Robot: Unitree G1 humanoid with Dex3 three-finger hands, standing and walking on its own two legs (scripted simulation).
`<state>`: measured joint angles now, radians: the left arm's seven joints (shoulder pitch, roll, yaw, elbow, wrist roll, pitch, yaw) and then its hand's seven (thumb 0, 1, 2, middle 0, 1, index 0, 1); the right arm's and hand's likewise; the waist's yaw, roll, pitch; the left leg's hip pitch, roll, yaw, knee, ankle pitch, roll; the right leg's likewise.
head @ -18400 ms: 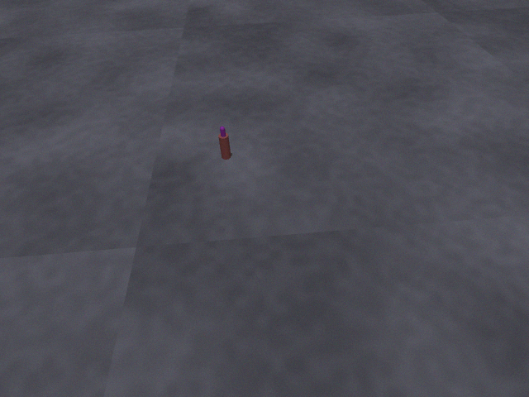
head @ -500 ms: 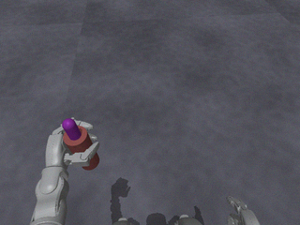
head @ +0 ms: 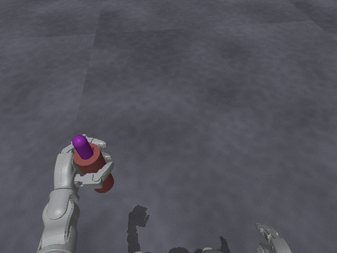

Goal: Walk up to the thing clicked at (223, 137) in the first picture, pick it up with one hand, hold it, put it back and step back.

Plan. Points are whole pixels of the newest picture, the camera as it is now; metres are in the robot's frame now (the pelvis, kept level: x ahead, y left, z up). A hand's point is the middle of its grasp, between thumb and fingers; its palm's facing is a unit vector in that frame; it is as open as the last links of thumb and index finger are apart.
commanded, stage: hold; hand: left
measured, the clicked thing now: (92, 164) +0.33 +0.18 +0.04
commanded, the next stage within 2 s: none
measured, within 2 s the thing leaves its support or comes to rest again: neither
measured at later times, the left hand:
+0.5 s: hand (94, 166) +0.32 +0.17 +0.05, palm faces +0.04 -1.00 -0.01, open 7.4 cm
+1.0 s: hand (92, 163) +0.33 +0.18 +0.05, palm faces +0.05 -1.00 -0.01, open 7.4 cm
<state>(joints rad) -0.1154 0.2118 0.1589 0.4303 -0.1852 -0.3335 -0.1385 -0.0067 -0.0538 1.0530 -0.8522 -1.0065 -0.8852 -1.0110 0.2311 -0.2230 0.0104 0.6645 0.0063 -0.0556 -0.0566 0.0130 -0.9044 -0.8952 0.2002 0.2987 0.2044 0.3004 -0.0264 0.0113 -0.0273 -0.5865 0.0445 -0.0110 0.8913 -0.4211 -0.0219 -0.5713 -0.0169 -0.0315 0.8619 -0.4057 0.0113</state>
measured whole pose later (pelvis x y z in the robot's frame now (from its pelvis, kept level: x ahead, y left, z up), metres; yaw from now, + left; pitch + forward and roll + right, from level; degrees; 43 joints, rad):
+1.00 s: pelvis +0.00 +0.01 +0.01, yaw +0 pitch +5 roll -1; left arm -0.13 0.21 0.15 0.47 -0.18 -0.35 -0.13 -0.01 -0.05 1.04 -0.84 -1.01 -0.88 -1.02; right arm 0.23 -0.22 0.01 0.68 0.01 -0.06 -0.05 0.01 -0.90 -0.90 0.20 0.30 0.20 0.30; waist -0.02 0.01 -0.01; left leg -0.51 0.04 -0.01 0.82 -0.39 -0.01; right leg -0.49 -0.02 -0.03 0.78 -0.37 0.02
